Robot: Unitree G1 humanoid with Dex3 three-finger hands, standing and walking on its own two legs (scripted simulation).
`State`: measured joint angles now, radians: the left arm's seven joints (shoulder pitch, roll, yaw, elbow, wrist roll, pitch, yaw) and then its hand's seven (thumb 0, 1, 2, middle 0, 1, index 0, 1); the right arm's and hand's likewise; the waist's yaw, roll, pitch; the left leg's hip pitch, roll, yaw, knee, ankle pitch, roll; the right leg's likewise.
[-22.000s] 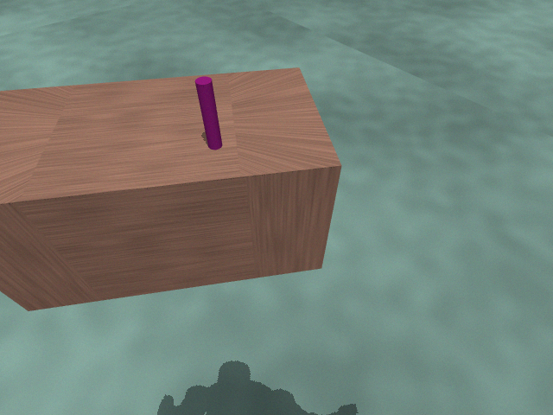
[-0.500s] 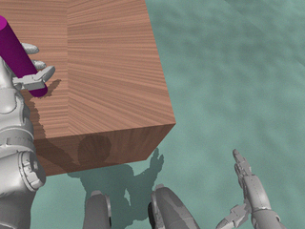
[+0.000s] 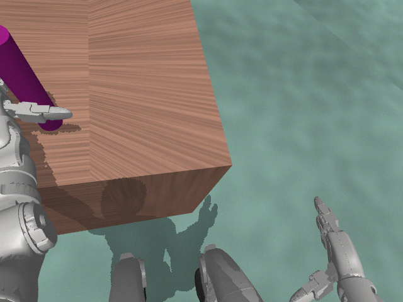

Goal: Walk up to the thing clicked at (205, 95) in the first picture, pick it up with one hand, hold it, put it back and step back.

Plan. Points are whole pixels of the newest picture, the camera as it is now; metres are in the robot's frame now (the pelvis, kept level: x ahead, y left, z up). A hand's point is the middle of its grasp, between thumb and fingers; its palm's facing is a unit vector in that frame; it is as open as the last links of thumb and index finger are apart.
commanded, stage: withdraw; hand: left
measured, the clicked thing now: (27, 88) +0.51 +0.25 +0.05
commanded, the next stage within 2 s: rise in 0.18 s
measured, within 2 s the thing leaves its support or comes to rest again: neither
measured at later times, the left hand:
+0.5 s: hand out of the picture +0.47 +0.33 +0.12, palm faces +0.35 -0.90 -0.26, open 17.6 cm
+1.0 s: hand out of the picture +0.27 +0.29 +0.10, palm faces +0.35 -0.86 -0.37, open 17.3 cm
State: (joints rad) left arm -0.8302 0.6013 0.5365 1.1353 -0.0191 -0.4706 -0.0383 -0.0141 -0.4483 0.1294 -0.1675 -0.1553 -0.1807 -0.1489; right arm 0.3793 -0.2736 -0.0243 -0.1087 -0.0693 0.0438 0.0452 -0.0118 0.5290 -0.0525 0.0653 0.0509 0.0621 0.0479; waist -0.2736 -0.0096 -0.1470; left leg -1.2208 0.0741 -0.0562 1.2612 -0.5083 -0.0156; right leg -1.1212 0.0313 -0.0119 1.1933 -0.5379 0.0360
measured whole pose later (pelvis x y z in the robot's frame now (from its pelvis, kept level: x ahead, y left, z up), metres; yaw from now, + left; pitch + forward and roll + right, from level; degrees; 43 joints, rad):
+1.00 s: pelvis +0.03 +0.00 +0.08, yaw +2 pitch +9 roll -1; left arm 0.19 0.37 0.27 0.18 -0.05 0.00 0.08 -0.02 -0.51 0.04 -0.08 -0.06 -0.08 -0.06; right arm 0.43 -0.26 -0.08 0.14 0.08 0.10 -0.04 -0.01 0.45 -0.08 0.06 0.05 0.06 0.05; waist 0.00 0.01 -0.12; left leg -0.57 0.04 0.00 0.83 -0.40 -0.01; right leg -0.50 -0.02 0.02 0.79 -0.44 0.04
